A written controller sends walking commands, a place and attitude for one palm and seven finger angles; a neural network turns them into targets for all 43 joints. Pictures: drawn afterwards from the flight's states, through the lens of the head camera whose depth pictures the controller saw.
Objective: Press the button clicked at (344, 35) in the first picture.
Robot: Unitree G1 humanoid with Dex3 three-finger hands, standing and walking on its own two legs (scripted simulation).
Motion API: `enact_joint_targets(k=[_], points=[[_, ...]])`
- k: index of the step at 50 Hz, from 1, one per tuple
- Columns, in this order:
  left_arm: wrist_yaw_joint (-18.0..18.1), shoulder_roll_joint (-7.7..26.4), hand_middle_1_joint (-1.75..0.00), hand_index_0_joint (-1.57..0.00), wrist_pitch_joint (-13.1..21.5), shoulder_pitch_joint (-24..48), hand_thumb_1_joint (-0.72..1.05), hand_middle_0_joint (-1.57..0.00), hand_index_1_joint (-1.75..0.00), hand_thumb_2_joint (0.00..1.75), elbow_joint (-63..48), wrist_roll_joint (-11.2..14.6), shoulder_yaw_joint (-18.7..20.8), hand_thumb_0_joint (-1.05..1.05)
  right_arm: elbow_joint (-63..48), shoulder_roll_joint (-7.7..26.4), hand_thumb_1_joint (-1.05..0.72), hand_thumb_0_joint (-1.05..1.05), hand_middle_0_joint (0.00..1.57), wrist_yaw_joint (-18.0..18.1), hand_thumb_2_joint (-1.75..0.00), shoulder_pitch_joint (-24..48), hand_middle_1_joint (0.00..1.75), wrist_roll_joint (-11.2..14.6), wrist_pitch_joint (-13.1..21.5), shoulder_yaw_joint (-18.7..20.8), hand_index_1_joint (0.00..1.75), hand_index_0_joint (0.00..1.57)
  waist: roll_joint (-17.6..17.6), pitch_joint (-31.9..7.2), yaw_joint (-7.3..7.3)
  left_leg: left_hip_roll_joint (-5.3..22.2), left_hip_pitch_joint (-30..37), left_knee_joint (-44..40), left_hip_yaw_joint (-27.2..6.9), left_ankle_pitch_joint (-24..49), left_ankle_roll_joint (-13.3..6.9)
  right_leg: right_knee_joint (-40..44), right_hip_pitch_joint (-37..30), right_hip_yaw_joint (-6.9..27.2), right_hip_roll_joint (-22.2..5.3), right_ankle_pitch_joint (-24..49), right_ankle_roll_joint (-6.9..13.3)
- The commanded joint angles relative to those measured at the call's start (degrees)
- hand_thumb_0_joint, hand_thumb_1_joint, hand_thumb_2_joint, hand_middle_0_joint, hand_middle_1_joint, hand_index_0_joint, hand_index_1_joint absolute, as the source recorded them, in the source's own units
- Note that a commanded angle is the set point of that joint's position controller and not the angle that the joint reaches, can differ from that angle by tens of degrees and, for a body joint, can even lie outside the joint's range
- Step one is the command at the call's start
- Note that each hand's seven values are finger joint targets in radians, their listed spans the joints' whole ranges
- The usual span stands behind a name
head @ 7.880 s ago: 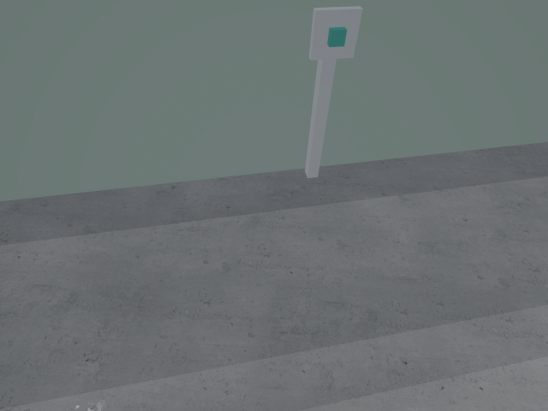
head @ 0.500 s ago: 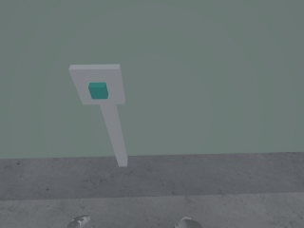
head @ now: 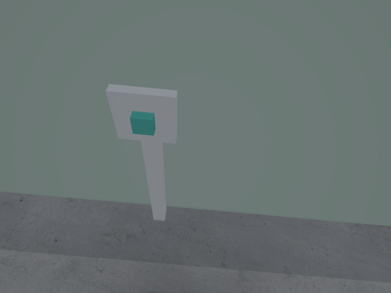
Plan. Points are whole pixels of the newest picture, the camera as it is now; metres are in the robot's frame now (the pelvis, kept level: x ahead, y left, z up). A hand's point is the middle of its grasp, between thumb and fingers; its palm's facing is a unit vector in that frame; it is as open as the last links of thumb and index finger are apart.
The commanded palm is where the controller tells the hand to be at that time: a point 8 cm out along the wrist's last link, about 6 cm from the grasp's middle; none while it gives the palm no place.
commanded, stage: come to a stop and stand still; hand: left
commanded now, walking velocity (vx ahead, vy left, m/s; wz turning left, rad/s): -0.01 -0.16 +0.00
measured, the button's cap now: (143, 122) +0.53 +0.19 +0.00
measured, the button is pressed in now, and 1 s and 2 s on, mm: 0 0 0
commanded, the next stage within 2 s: look again from close up in 0.64 s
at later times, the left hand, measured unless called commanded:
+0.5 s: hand out of the picture -0.05 +0.13 -0.15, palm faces +0.04 -0.98 -0.20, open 7.4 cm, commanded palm none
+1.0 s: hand out of the picture -0.02 +0.17 -0.17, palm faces +0.02 -0.98 -0.20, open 7.4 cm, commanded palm none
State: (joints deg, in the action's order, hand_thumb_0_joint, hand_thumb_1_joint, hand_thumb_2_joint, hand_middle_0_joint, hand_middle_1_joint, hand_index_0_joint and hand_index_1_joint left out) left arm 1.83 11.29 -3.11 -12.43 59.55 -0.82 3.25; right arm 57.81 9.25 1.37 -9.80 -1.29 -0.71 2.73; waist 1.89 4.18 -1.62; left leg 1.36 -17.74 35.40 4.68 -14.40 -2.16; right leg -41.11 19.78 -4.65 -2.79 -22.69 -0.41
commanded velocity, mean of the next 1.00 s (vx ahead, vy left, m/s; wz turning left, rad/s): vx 0.04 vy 0.01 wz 0.00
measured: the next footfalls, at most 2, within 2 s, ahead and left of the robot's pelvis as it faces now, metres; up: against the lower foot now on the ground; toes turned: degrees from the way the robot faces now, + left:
right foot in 0.38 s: -0.04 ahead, -0.15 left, +0.00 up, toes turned -4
left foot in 0.60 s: +0.00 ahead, +0.10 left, +0.00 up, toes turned +3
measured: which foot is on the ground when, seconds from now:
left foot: down 0.00-0.40, up 0.42-0.58, down 0.60-1.00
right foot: up 0.00-0.36, down 0.38-1.00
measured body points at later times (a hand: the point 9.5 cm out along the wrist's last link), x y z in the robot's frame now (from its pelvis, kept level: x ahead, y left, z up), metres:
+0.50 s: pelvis -0.04 -0.03 +0.02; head -0.06 -0.05 +0.47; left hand -0.05 +0.19 -0.14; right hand -0.05 -0.26 -0.15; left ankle +0.01 +0.10 -0.71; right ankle -0.08 -0.15 -0.73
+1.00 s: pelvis -0.03 +0.00 +0.00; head -0.01 +0.00 +0.45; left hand -0.02 +0.22 -0.16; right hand -0.04 -0.21 -0.16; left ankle -0.04 +0.10 -0.73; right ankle -0.08 -0.15 -0.73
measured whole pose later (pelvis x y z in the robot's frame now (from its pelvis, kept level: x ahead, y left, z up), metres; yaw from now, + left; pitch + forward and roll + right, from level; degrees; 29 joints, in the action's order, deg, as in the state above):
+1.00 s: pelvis -0.03 +0.00 +0.00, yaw +0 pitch +0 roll -1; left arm 2.5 7.8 0.9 -16.4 62.8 -0.8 0.0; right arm 61.9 8.3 1.5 -18.1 -1.4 0.6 -0.3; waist -1.7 1.8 0.1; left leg 0.3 -15.5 36.0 3.3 -20.3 -2.0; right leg -32.6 10.1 -2.6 -3.6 -22.0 -2.1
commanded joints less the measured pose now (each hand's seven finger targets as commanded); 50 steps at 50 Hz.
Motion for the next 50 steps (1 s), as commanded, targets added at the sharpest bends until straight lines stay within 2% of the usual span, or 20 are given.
enact_joint_targets(k=[1,6,11,16,17,19,20,21,24,28,31,34,36,37,38,40,42,43,47,50], points=[[-0.2,3.6,-0.30,-0.20,0.9,-4.3,0.90,-0.20,-0.30,0.90,-2.1,-0.5,0.6,0.00,-2.8,8.1,-0.90,0.00,0.20,1.3,-0.90,0.1,0.30,0.0,1.1,0.5,0.30,0.20,-11.0,-2.5,0.10,16.4,0.7,-21.3,-16.7,11.5,-6.4,-16.1,3.9,6.8,0.6,-4.0,-0.5],[-0.6,3.3,-0.30,-0.20,0.9,-5.0,0.90,-0.20,-0.30,0.90,-1.0,-0.5,0.2,0.00,-1.2,8.6,-0.90,0.00,0.20,1.5,-0.90,-2.7,0.30,0.4,1.2,1.0,0.30,0.20,-8.4,-6.4,2.16,15.9,11.2,-20.0,-13.1,17.2,-6.7,-12.9,5.5,5.5,-0.1,-3.0,-2.2],[-0.8,1.7,-0.30,-0.20,0.8,-3.2,0.90,-0.20,-0.30,0.90,-1.1,-0.4,-0.6,0.00,0.5,9.8,-0.90,0.00,0.20,1.0,-0.90,-5.2,0.30,0.0,0.5,1.7,0.30,0.20,-10.6,-5.3,4.28,15.8,11.0,-22.2,-15.9,5.3,-6.6,-2.9,1.7,3.7,-0.3,-6.3,-1.8],[-0.6,0.2,-0.30,-0.20,1.9,-11.0,0.90,-0.20,-0.30,0.90,3.0,-0.2,-1.2,0.00,1.6,8.8,-0.90,0.00,0.20,0.1,-0.90,-3.8,0.30,0.1,0.2,2.0,0.30,0.20,-10.5,-5.0,1.25,10.0,3.7,-23.6,-11.6,-9.5,-1.6,18.5,-12.0,-0.8,1.7,4.0,-0.1],[-0.3,1.2,-0.30,-0.20,2.3,-12.9,0.90,-0.20,-0.30,0.90,3.9,-0.3,-1.2,0.00,1.9,7.0,-0.90,0.00,0.20,-0.1,-0.90,-4.0,0.30,0.4,0.1,1.6,0.30,0.20,-7.5,-3.7,0.79,7.3,0.5,-21.5,-8.8,-11.0,0.8,23.6,-15.5,1.2,0.0,5.2,0.6],[0.0,6.0,-0.30,-0.20,3.0,-11.1,0.90,-0.20,-0.30,0.90,3.4,-0.4,-0.9,0.00,1.3,2.3,-0.90,0.00,0.20,-0.7,-0.90,-4.1,0.30,0.8,-0.2,0.2,0.30,0.20,3.6,0.0,1.60,0.8,-0.8,-10.5,-2.4,-7.0,4.1,33.3,-6.9,14.8,-11.7,-10.7,5.4],[0.1,7.2,-0.30,-0.20,3.5,-7.7,0.90,-0.20,-0.30,0.90,2.2,-0.2,-0.6,0.00,1.0,2.6,-0.90,0.00,0.20,-0.9,-0.90,-3.0,0.30,0.1,-0.5,0.2,0.30,0.20,11.7,4.1,1.15,1.1,-0.4,-5.1,-2.1,-3.9,4.0,37.7,0.9,19.0,-14.1,-16.7,6.8],[0.4,6.6,-0.30,-0.20,3.6,-5.0,0.90,-0.20,-0.30,0.90,1.5,-0.2,-0.6,0.00,1.4,3.5,-0.90,0.00,0.20,-1.0,-0.90,-3.2,0.30,-0.1,-0.8,0.4,0.30,0.20,13.9,7.4,1.53,1.7,-0.1,-1.3,-2.9,-3.9,3.5,38.8,4.8,19.3,-14.1,-17.2,6.9],[0.1,4.7,-0.30,-0.20,4.2,-4.1,0.90,-0.20,-0.30,0.90,1.1,-0.2,-0.7,0.00,3.7,2.7,-0.90,0.00,0.20,-1.1,-0.90,-8.9,0.30,0.0,0.1,0.0,0.30,0.20,6.5,6.4,2.71,1.6,0.0,0.0,-2.3,-1.9,3.1,32.5,0.2,13.2,-11.3,-5.4,6.6],[0.0,3.4,-0.30,-0.20,4.6,-8.4,0.90,-0.20,-0.30,0.90,2.6,0.0,-0.6,0.00,4.4,2.2,-0.90,0.00,0.20,-0.6,-0.90,-10.3,0.30,0.0,1.2,-0.6,0.30,0.20,5.1,4.8,1.10,1.8,0.9,-4.5,-1.9,-0.1,3.1,27.7,-4.5,11.5,-10.5,3.9,6.3],[0.2,1.5,-0.30,-0.20,4.6,-9.0,0.90,-0.20,-0.30,0.90,3.5,0.3,-0.9,0.00,6.3,2.7,-0.90,0.00,0.20,0.2,-0.90,-13.1,0.30,0.3,2.0,-1.2,0.30,0.20,3.1,1.8,1.23,3.4,7.4,-10.1,-3.1,11.1,2.6,21.7,-5.8,7.6,-6.5,15.6,4.0],[0.5,0.6,-0.30,-0.20,4.1,-9.0,0.90,-0.20,-0.30,0.90,4.3,0.7,-1.3,0.00,8.4,3.5,-0.90,0.00,0.20,1.1,-0.90,-14.7,0.30,0.7,2.7,-1.5,0.30,0.20,-5.5,-4.3,1.14,5.7,11.5,-10.6,-5.4,23.7,0.6,16.6,-10.1,3.6,-3.7,19.6,1.6],[0.6,0.4,-0.30,-0.20,3.8,-8.8,0.90,-0.20,-0.30,0.90,4.8,0.6,-1.5,0.00,8.4,3.6,-0.90,0.00,0.20,1.2,-0.90,-13.6,0.30,0.8,2.5,-1.4,0.30,0.20,-4.4,-3.1,0.99,5.9,10.5,-10.8,-5.6,22.8,0.6,17.8,-10.5,3.9,-3.2,18.2,1.3],[2.7,1.9,-0.30,-0.20,5.8,-14.2,0.90,-0.20,-0.30,0.90,6.9,-0.1,-2.0,0.00,3.2,4.0,-0.90,0.00,0.20,0.1,-0.90,-5.0,0.30,1.4,3.1,-2.2,0.30,0.20,0.2,2.0,-1.70,4.8,2.0,1.1,-4.4,13.3,2.2,22.5,-7.8,9.8,-6.9,35.4,1.8],[2.0,4.6,-0.30,-0.20,6.4,-10.8,0.90,-0.20,-0.30,0.90,3.8,-0.2,-2.0,0.00,1.5,1.1,-0.90,0.00,0.20,-0.4,-0.90,-8.6,0.30,0.7,1.8,-2.0,0.30,0.20,2.5,2.3,2.40,2.3,0.2,0.5,-3.1,-6.1,1.9,24.8,-5.5,11.1,-10.3,20.4,3.9],[1.4,2.7,-0.30,-0.20,6.3,-6.0,0.90,-0.20,-0.30,0.90,1.8,-0.3,-2.3,0.00,2.8,1.2,-0.90,0.00,0.20,-0.9,-0.90,-14.1,0.30,0.1,1.6,-2.0,0.30,0.20,-1.3,1.3,5.07,2.6,3.4,-2.9,-3.9,-1.5,1.7,21.8,-0.8,7.9,-6.2,2.9,5.2],[1.1,1.8,-0.30,-0.20,5.8,-7.4,0.90,-0.20,-0.30,0.90,1.1,-0.2,-2.1,0.00,2.8,2.8,-0.90,0.00,0.20,-0.8,-0.90,-14.9,0.30,0.0,2.7,-2.1,0.30,0.20,-12.2,-3.4,3.27,4.7,3.1,-6.7,-7.2,9.3,0.2,12.5,-6.0,3.7,-1.9,7.1,3.7],[1.0,1.2,-0.30,-0.20,5.5,-8.7,0.90,-0.20,-0.30,0.90,1.3,-0.1,-2.2,0.00,2.2,4.0,-0.90,0.00,0.20,-0.5,-0.90,-14.5,0.30,0.2,2.9,-2.1,0.30,0.20,-12.7,-5.3,2.47,6.3,3.5,-8.0,-9.2,14.1,-1.1,10.4,-7.9,2.1,-0.5,6.6,3.0],[1.0,0.0,-0.30,-0.20,4.7,-8.7,0.90,-0.20,-0.30,0.90,1.8,-0.2,-2.7,0.00,1.5,4.9,-0.90,0.00,0.20,0.3,-0.90,-12.0,0.30,0.4,2.7,-2.1,0.30,0.20,-2.9,-0.5,1.51,6.0,1.6,-8.2,-8.9,16.4,-1.9,11.4,-7.8,2.3,-0.7,9.4,2.5],[1.0,1.1,-0.30,-0.20,4.2,-8.0,0.90,-0.20,-0.30,0.90,1.3,-0.1,-2.5,0.00,1.6,5.2,-0.90,0.00,0.20,0.3,-0.90,-10.9,0.30,0.4,2.4,-2.1,0.30,0.20,-3.2,0.8,1.52,5.2,2.2,-9.9,-8.3,12.9,-1.4,12.0,-7.3,2.7,-1.4,9.6,2.0]])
